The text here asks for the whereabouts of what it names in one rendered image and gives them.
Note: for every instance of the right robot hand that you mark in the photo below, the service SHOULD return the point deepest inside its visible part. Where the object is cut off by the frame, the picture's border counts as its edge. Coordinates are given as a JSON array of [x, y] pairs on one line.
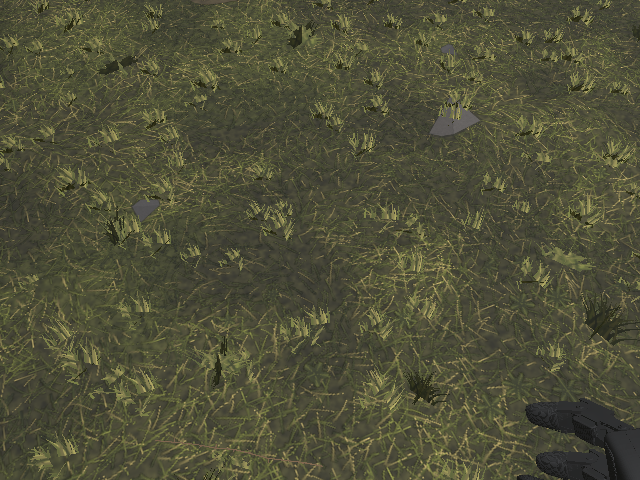
[[596, 425]]

